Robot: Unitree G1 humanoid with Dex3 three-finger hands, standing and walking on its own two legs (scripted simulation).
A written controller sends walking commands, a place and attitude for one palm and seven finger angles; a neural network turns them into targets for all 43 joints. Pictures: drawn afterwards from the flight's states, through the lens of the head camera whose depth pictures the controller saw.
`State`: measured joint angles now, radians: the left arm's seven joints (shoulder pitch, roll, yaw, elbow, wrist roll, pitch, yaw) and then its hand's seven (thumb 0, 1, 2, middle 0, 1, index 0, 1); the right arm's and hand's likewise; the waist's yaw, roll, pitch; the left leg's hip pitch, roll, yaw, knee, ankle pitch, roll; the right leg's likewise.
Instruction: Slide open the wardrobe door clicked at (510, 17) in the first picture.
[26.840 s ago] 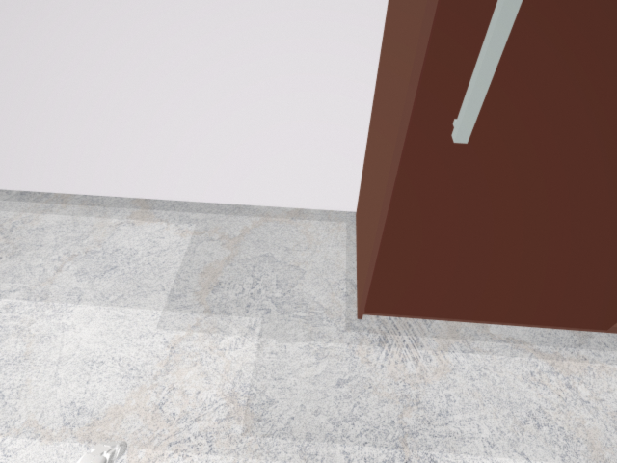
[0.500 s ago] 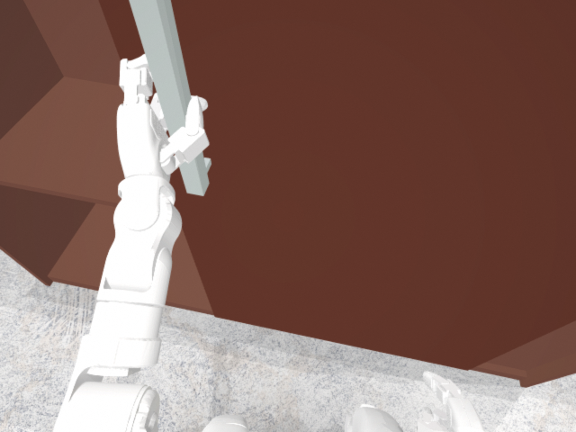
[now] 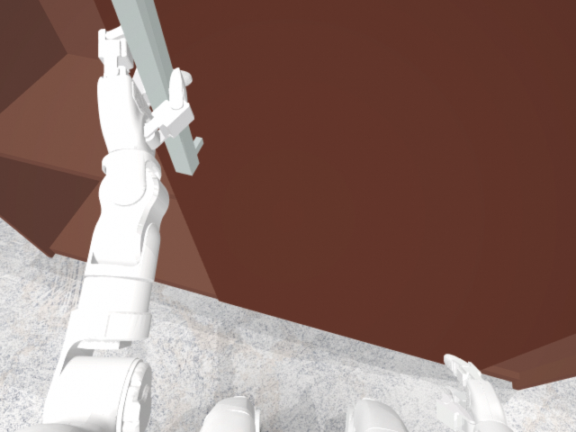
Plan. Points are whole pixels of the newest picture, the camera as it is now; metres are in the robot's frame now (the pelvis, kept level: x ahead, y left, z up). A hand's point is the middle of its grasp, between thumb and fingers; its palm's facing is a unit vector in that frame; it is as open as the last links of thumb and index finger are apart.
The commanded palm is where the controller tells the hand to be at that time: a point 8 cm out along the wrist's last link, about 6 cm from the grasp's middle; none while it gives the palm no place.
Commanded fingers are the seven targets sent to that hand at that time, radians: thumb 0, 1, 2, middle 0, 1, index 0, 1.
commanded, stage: stop walking and hold the door there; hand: left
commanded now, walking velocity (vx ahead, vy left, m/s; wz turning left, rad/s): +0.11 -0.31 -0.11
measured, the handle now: (168, 71) +0.45 +0.23 +0.21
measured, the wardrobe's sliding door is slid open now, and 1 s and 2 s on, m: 0.69 0.69 0.69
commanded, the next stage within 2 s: none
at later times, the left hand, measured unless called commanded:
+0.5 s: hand (179, 102) +0.41 +0.21 +0.21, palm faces +0.50 -0.85 -0.19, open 7.6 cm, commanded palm +0.37 +0.24 +0.17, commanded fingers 0.00 0.90 0.90 -0.45 -1.40 -0.45 -1.40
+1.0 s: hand (176, 101) +0.40 +0.21 +0.21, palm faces +0.42 -0.89 -0.17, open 7.4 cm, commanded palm +0.37 +0.24 +0.17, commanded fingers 0.00 0.90 0.90 -0.45 -1.40 -0.45 -1.40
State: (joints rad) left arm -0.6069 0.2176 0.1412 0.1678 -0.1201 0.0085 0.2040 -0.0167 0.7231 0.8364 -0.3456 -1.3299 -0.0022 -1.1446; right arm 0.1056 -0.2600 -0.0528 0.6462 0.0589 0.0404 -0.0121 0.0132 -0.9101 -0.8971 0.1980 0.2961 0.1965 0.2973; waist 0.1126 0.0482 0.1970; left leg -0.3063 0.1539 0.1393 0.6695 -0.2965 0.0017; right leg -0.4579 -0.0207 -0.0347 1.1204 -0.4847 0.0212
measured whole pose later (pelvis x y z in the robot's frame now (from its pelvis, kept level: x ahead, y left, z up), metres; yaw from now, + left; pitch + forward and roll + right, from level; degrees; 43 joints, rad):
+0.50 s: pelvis +0.02 -0.07 +0.00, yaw -3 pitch -2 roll +0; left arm -0.44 0.45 0.41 0.46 -0.06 -0.03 0.13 -0.08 0.61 0.85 -0.39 -1.28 -0.09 -1.23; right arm 0.14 -0.37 -0.03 0.69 0.06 -0.03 -0.10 0.01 -0.91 -0.90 0.20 0.30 0.20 0.30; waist -0.01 0.07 0.02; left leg -0.38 0.02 0.08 0.82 -0.45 -0.04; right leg -0.32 -0.11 -0.07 0.59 -0.23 0.05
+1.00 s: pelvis -0.02 -0.05 +0.01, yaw -9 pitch -2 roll -1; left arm -0.51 0.54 0.40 0.73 -0.05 -0.06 0.15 -0.06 0.64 0.78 -0.36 -1.28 -0.10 -1.27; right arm 0.31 -0.28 0.02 0.76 0.05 -0.03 -0.10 0.01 -0.90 -0.90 0.21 0.30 0.21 0.30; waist -0.05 0.06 -0.07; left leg -0.31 0.06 0.19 0.50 -0.16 0.06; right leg -0.24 -0.02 -0.06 0.48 -0.21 0.01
